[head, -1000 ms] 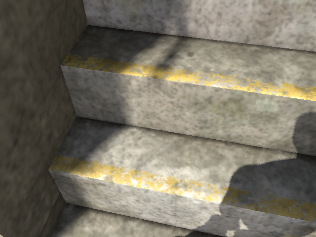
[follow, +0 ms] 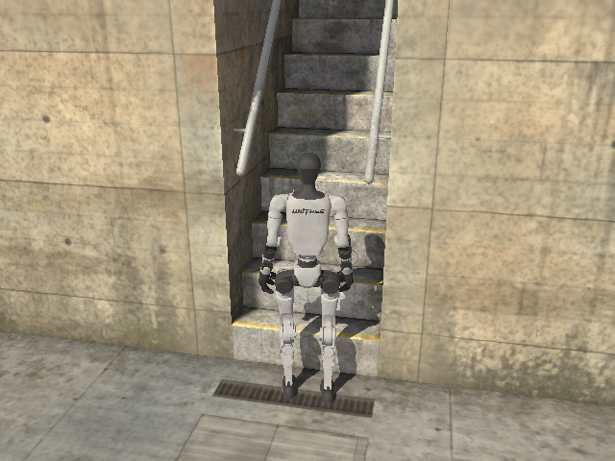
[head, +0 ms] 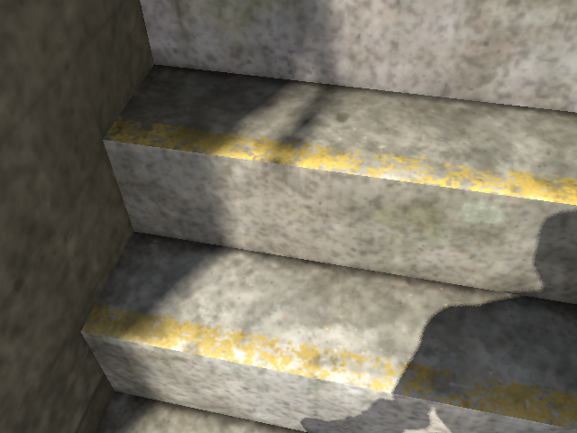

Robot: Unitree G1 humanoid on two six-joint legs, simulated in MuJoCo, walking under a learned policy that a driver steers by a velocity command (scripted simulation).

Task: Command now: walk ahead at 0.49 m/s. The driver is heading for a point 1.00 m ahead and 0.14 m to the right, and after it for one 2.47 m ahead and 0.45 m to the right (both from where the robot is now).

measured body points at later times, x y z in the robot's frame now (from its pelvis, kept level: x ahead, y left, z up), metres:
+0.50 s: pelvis +0.00 +0.00 +0.00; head +0.01 +0.00 +0.45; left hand +0.09 +0.23 -0.14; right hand +0.09 -0.21 -0.14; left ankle +0.00 +0.10 -0.75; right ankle -0.04 -0.11 -0.75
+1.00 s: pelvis +0.00 +0.00 +0.00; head +0.01 +0.00 +0.45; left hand +0.09 +0.23 -0.14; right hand +0.10 -0.21 -0.14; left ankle +0.00 +0.10 -0.75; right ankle -0.04 -0.11 -0.75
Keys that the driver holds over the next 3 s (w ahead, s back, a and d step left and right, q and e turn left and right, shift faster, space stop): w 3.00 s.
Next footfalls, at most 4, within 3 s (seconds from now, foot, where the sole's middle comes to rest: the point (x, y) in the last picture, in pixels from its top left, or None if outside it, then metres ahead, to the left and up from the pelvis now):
none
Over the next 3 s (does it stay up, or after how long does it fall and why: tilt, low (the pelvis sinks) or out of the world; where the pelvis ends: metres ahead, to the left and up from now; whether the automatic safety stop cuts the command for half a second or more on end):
stays up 0.00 0.00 0.00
